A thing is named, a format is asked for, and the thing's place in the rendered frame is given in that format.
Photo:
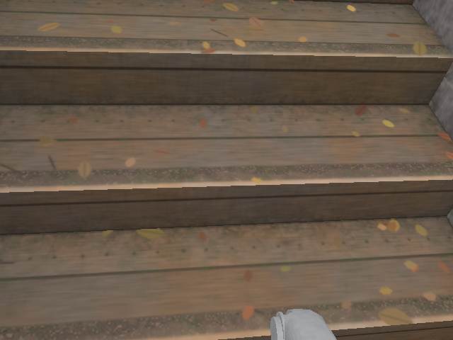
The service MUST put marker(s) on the robot right thigh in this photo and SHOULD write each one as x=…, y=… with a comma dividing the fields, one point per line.
x=299, y=324

